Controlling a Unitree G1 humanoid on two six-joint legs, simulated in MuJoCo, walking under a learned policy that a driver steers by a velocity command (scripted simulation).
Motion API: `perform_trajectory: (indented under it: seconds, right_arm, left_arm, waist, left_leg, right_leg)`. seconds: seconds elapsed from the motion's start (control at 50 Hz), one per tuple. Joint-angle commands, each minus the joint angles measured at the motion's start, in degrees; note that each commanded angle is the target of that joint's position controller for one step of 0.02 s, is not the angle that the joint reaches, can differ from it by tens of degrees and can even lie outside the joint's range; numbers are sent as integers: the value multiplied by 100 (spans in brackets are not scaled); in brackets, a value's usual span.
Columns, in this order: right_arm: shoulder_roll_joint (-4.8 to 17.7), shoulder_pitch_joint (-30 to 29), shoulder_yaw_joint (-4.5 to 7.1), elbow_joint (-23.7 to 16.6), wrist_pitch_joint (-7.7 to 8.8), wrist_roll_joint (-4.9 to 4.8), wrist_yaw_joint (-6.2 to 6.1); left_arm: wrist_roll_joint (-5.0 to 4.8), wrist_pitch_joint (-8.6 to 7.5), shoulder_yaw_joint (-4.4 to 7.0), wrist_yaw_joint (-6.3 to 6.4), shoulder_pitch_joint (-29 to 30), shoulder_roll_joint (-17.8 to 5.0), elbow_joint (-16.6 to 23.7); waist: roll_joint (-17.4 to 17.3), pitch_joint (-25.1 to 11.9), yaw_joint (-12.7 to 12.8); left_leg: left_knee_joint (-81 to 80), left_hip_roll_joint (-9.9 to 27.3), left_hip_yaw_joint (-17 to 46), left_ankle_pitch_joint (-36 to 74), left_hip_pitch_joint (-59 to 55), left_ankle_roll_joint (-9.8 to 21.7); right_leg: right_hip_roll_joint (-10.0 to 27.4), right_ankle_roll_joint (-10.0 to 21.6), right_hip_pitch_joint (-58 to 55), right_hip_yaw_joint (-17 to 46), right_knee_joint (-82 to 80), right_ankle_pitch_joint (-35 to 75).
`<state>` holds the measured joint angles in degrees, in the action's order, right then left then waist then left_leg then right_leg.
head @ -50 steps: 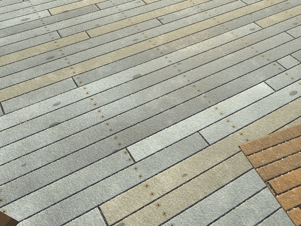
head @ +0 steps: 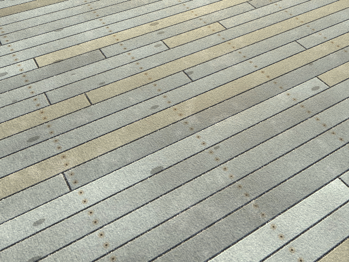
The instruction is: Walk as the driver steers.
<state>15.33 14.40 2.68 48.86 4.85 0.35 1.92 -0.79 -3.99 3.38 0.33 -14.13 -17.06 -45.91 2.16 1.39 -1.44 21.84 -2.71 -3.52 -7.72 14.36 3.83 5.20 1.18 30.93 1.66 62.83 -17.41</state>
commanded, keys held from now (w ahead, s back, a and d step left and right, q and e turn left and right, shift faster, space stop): w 0.18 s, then w+q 0.68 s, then q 0.14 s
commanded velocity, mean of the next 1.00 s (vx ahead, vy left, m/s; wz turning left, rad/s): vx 0.48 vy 0.00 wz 0.35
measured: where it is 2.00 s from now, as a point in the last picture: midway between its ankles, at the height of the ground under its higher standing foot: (121, 196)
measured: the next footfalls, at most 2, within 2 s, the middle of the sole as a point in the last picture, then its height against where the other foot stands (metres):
right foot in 0.34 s outside the picture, level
left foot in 0.86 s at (135, 236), level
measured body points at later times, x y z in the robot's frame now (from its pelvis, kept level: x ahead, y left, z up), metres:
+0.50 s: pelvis +0.27 -0.06 +0.00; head +0.30 -0.07 +0.45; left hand +0.37 +0.22 -0.11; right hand +0.36 -0.34 -0.14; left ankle +0.21 +0.09 -0.66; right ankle +0.32 -0.16 -0.74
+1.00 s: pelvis +0.52 +0.05 -0.01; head +0.56 +0.08 +0.44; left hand +0.53 +0.36 -0.13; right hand +0.75 -0.16 -0.11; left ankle +0.55 +0.13 -0.74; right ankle +0.50 -0.12 -0.64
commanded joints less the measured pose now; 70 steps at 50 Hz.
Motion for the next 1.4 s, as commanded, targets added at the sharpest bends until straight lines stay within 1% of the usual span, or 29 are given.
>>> perform_trajectory:
  seconds: [0.02,0.14,0.22,0.28,0.32,0.34,0.36,0.38,0.4,0.44,0.48,0.64,0.76,0.8,0.84,0.86,0.88,0.9,0.92,0.96,1.04,1.12,1.24,1.3,1.32,1.34,1.36,1.38,1.4]
  right_arm:
    - [859,-185,190,-276,142,-11,-54]
    - [957,356,207,-28,63,-110,-168]
    - [1003,800,227,206,-61,-155,-179]
    - [1135,745,289,237,-153,-187,-232]
    - [1087,556,266,189,-188,-175,-244]
    - [772,510,145,52,-173,-80,-239]
    - [99,1224,-51,-77,-66,-79,-216]
    - [497,1123,34,17,24,-199,-199]
    - [936,639,174,-110,43,-332,-194]
    - [836,207,208,-194,-16,-254,-236]
    - [588,408,223,-166,-173,-228,-232]
    - [276,-475,176,-602,-302,-160,-87]
    - [324,-1325,155,-1087,-322,-152,101]
    - [498,-1142,247,-1151,-348,-147,129]
    - [868,80,484,-898,-379,-182,90]
    - [1313,1081,704,-623,-424,-199,-17]
    - [2065,907,821,-646,-405,-221,-90]
    - [1717,909,673,-947,-297,-117,-49]
    - [1343,643,551,-973,-200,-50,-17]
    - [916,-59,428,-1061,-165,-123,-40]
    - [1030,-371,445,-1211,-200,-23,-164]
    - [1165,-200,495,-1180,-366,-143,-330]
    - [1086,-79,471,-1187,-587,-130,-418]
    - [1025,-324,436,-1317,-615,-144,-433]
    - [971,-461,408,-1385,-612,-156,-437]
    - [720,-387,326,-1500,-587,-71,-433]
    - [444,305,260,-1523,-566,-60,-437]
    - [935,590,347,-1456,-568,-62,-413]
    - [1331,477,478,-1335,-615,-114,-399]
  left_arm:
    - [46,47,83,42,-157,-283,319]
    - [39,-65,-2,-69,1019,-125,561]
    - [-14,-122,-14,-186,1677,-165,809]
    - [-5,-202,49,-247,1514,-371,820]
    - [23,-241,232,-193,411,-706,500]
    - [118,-240,357,-131,-608,-1060,300]
    - [175,-172,494,-95,-1110,-1615,182]
    - [133,-144,364,-100,-1186,-1099,187]
    - [97,-144,250,-81,-760,-769,222]
    - [86,-162,135,-87,-21,-400,238]
    - [158,-234,116,-105,309,-284,195]
    - [158,-253,258,37,233,-646,-114]
    - [-23,-44,372,71,-174,-922,-339]
    - [-70,40,416,88,-90,-1064,-315]
    - [-138,134,427,95,115,-1147,-267]
    - [-43,118,355,110,48,-984,-216]
    - [229,-5,87,52,-450,-99,130]
    - [36,-237,78,-13,-54,-391,203]
    - [-185,-354,158,-53,520,-724,357]
    - [64,-358,165,50,611,-677,259]
    - [147,-52,204,94,323,-595,281]
    - [170,49,103,88,785,-364,451]
    - [104,86,119,-6,1486,-502,692]
    - [104,-7,197,-34,1244,-647,676]
    - [125,-55,221,-26,1031,-685,636]
    - [221,-71,292,20,789,-1003,648]
    - [364,8,328,78,827,-1298,676]
    - [273,81,302,63,494,-1003,581]
    - [185,106,211,62,627,-699,693]
  waist:
    - [-690,-121,225]
    - [-453,114,-196]
    - [-501,301,-385]
    - [-651,200,-135]
    - [-622,-477,481]
    - [-314,-1347,900]
    - [1118,-2219,692]
    - [1168,-2438,845]
    - [764,-1465,806]
    - [378,-544,501]
    - [500,-234,196]
    - [65,172,253]
    - [28,435,474]
    - [151,181,263]
    - [140,-508,-489]
    - [-244,-1029,-908]
    - [-1944,-1320,-175]
    - [-1379,-2239,-429]
    - [-899,-1598,-530]
    - [-75,-723,-83]
    - [-273,-625,351]
    - [-544,-823,201]
    - [-850,-680,-50]
    - [-1061,-628,151]
    - [-1033,-655,318]
    - [-527,-1039,302]
    - [909,-1258,-133]
    - [1308,-1540,-42]
    - [717,-1256,63]
  left_leg:
    - [-1464,1632,1494,659,-346,1092]
    - [-1525,1266,674,934,-696,751]
    - [-1230,1560,903,853,-1284,753]
    - [-760,1754,1206,1282,-1611,628]
    - [435,1396,1008,2415,-1325,406]
    - [1924,1043,770,1619,-374,188]
    - [4090,114,330,-1100,1917,-257]
    - [4936,156,1044,-2591,2565,-261]
    - [5241,470,1073,-2227,2991,-206]
    - [4830,891,899,-1361,2741,-217]
    - [4518,1094,930,-942,2154,-261]
    - [2547,1055,642,864,2304,-347]
    - [1579,879,204,459,2455,-49]
    - [1528,534,-136,-133,1930,162]
    - [1175,12,-425,-176,237,486]
    - [995,132,166,-22,-1502,745]
    - [559,1674,3291,-192,-3312,1780]
    - [-377,2304,5097,-285,-3692,2246]
    - [-396,2171,4216,667,-3295,1903]
    - [-268,1668,2687,2263,-1707,1395]
    - [-363,1306,1872,3709,-240,1323]
    - [-163,952,1595,3564,-184,993]
    - [267,949,2336,2214,-502,721]
    - [669,855,2868,1697,-665,578]
    - [946,654,2844,1427,-527,404]
    - [1745,309,2511,566,-52,142]
    - [2949,-543,1669,-2622,1270,-251]
    - [4151,-365,1340,-3528,1840,-542]
    - [4810,-133,1371,-3111,1981,-707]
  right_leg:
    - [364,-135,625,219,-477,634]
    - [102,-188,507,-85,-2575,2287]
    - [-44,-104,580,-52,-3177,2082]
    - [-175,44,141,6,-3515,1526]
    - [-396,274,-1583,-217,-3759,1449]
    - [297,590,-3320,401,-3416,1583]
    - [1783,1415,-5515,2775,-3702,777]
    - [1940,1541,-5425,3809,-4360,-47]
    - [1741,1231,-4694,2913,-4496,-292]
    - [1301,949,-3230,1658,-4901,263]
    - [1090,883,-2406,894,-5276,880]
    - [910,818,-2380,-798,-5645,1946]
    - [1250,671,-3463,-1205,-5267,2534]
    - [1232,542,-3708,-1395,-4574,4313]
    - [995,319,-3406,-1632,-2797,5451]
    - [763,40,-2222,-1662,-1175,4247]
    - [-401,-407,452,-1368,986,-1047]
    - [-764,-400,1123,104,1879,-1945]
    - [-468,-250,1517,303,1891,-1498]
    - [-16,-169,1011,231,1006,-748]
    - [-46,-403,21,171,-14,-346]
    - [-388,-577,-126,120,-1465,836]
    - [-669,-564,-212,368,-2672,993]
    - [-718,-380,-677,409,-3498,927]
    - [-595,-242,-1218,386,-4103,1676]
    - [281,102,-2238,1009,-4083,2972]
    - [1544,1117,-3425,2422,-3957,5040]
    - [2212,1763,-3554,3364,-4032,4846]
    - [1887,1645,-3315,2756,-3988,4374]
